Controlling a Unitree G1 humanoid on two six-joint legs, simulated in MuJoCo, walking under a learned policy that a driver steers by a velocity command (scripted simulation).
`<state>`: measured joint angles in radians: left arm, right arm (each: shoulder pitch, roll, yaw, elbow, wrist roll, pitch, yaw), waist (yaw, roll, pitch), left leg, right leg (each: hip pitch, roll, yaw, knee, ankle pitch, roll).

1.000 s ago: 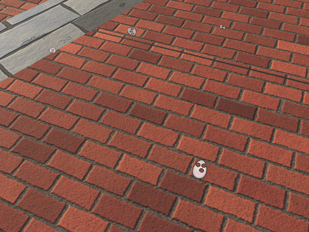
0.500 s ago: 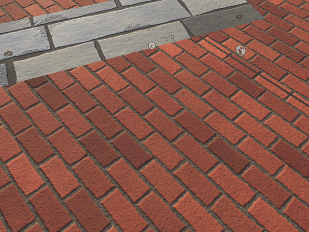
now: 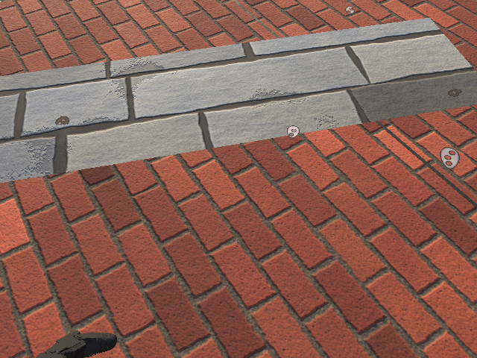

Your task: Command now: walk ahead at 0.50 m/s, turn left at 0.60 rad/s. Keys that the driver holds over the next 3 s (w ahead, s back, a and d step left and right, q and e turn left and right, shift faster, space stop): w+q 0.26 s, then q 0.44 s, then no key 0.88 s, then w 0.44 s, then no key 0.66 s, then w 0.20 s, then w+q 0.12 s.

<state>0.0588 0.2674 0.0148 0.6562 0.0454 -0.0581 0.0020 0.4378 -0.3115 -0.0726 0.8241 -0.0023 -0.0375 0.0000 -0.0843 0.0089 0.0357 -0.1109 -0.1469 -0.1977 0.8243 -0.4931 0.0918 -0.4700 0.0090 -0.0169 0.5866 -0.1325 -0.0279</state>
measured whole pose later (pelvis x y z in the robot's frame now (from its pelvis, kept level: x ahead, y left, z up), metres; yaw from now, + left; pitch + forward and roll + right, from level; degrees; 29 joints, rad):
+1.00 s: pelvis +0.32 +0.05 +0.02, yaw +30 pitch +1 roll +0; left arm 0.19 0.26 0.04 0.75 0.00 0.05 0.03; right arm 0.27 -0.26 -0.05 0.78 -0.03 0.03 -0.01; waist -0.03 0.00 0.01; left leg -0.27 -0.16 -0.16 0.42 -0.14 0.09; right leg -0.34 0.01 0.03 0.69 -0.39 0.00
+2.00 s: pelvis +0.39 +0.11 +0.03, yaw +30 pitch +0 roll +0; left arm 0.22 0.26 0.05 0.97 0.04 -0.03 -0.03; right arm 0.43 -0.20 -0.02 1.13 -0.02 -0.08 -0.01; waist -0.02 -0.04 0.00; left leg -0.02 -0.07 -0.02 0.27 -0.26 0.07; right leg -0.45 -0.02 -0.02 0.97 -0.31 -0.06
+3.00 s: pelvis +0.64 +0.22 +0.01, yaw +32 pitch +0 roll +1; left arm 0.28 0.20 0.04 0.99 0.02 -0.07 -0.01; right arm 0.44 -0.18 -0.05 1.16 -0.01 -0.03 -0.02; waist -0.02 0.03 -0.01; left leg -0.10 -0.02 -0.06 0.45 -0.36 0.02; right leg -0.26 0.01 -0.07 0.53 -0.31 -0.07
